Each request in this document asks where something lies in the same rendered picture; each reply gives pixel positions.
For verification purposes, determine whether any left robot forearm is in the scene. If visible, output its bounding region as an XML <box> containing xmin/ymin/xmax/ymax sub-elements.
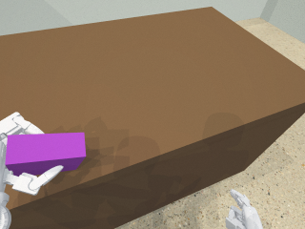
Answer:
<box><xmin>0</xmin><ymin>192</ymin><xmax>11</xmax><ymax>229</ymax></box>

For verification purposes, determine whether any robot right hand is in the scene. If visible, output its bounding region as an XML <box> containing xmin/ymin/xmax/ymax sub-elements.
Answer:
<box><xmin>225</xmin><ymin>189</ymin><xmax>263</xmax><ymax>229</ymax></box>

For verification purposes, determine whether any robot left hand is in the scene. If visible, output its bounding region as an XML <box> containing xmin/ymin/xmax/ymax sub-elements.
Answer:
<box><xmin>0</xmin><ymin>112</ymin><xmax>64</xmax><ymax>196</ymax></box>

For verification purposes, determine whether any sponge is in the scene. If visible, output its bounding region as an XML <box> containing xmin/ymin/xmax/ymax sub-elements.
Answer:
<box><xmin>5</xmin><ymin>132</ymin><xmax>86</xmax><ymax>177</ymax></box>

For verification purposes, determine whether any table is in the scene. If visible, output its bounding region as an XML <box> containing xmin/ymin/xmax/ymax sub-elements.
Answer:
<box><xmin>0</xmin><ymin>7</ymin><xmax>305</xmax><ymax>229</ymax></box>

